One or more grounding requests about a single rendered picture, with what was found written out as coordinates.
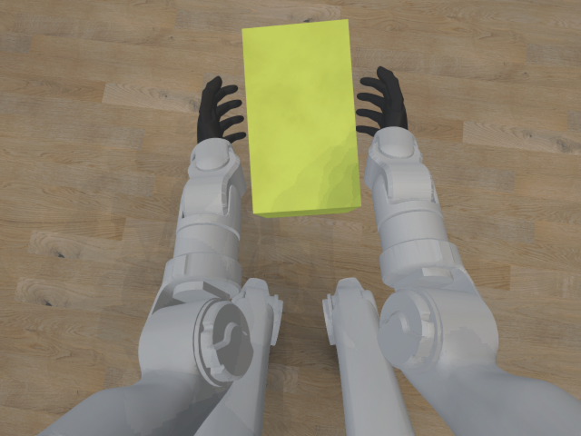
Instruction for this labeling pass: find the robot left shin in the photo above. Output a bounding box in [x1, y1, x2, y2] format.
[231, 278, 270, 303]

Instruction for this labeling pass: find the robot right forearm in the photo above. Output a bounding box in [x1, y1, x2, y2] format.
[363, 126, 484, 302]

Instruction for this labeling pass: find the right robot upper arm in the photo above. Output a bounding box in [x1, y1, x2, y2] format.
[377, 285, 581, 436]

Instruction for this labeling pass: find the left robot hand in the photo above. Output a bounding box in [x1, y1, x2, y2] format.
[197, 76, 246, 144]

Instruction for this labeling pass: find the carton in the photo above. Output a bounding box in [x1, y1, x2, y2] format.
[242, 19, 361, 218]

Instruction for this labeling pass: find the left robot upper arm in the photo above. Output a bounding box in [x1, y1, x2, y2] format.
[36, 298, 253, 436]

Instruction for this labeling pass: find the right robot hand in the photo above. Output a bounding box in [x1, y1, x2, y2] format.
[356, 66, 408, 137]

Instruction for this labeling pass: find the right robot thigh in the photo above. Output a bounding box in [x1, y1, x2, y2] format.
[322, 286, 416, 436]

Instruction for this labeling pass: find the robot left forearm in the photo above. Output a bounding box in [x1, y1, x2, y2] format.
[138, 138, 246, 356]

